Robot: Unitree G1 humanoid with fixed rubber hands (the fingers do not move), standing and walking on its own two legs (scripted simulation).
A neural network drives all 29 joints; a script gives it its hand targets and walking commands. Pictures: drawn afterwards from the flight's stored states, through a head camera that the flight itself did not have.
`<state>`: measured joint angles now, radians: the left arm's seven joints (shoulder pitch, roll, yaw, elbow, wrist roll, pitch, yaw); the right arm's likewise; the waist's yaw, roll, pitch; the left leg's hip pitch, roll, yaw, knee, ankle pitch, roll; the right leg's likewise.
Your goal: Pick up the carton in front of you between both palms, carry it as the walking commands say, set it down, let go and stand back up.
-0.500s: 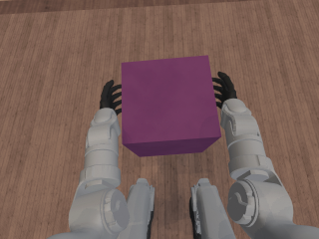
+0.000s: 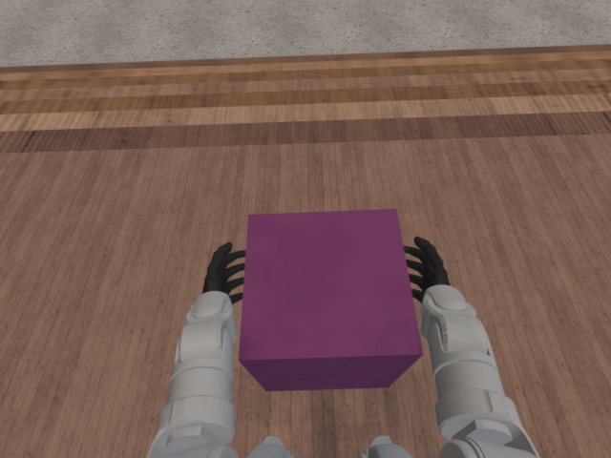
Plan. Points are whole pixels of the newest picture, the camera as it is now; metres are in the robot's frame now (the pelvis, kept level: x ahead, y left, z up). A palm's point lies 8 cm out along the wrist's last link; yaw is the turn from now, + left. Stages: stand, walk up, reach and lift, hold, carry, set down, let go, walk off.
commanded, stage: reach and lift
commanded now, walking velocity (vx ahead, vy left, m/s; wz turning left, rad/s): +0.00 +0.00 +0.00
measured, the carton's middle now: (324, 309) +0.35 +0.00 -0.09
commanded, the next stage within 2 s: hold in 1.34 s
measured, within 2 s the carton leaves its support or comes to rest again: neither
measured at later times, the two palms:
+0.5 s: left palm (199, 291) +0.31 +0.15 +0.08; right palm (465, 291) +0.31 -0.15 +0.08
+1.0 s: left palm (197, 281) +0.32 +0.15 +0.09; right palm (466, 278) +0.32 -0.15 +0.09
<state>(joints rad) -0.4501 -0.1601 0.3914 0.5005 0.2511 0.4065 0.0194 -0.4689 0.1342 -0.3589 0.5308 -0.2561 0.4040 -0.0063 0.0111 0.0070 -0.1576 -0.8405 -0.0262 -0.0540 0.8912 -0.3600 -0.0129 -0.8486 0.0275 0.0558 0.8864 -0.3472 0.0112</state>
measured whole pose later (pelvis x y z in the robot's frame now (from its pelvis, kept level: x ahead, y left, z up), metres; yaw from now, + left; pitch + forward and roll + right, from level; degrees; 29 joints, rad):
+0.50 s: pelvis +0.01 +0.00 +0.05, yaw +0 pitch -4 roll +0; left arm -0.33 -0.17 0.32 0.42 0.31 0.60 -0.01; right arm -0.33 0.17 -0.32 0.41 -0.31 0.60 0.02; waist 0.00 0.00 -0.01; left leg -0.19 -0.02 -0.06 0.48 -0.23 0.00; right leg -0.20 0.01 0.06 0.48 -0.22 0.01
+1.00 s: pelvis +0.02 +0.00 +0.06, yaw +0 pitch -5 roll +0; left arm -0.30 -0.16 0.27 0.32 0.30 0.64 -0.02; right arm -0.29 0.16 -0.26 0.32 -0.30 0.64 0.01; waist 0.00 0.00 0.03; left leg -0.11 -0.01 -0.07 0.40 -0.21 -0.01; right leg -0.11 0.01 0.05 0.40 -0.20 0.01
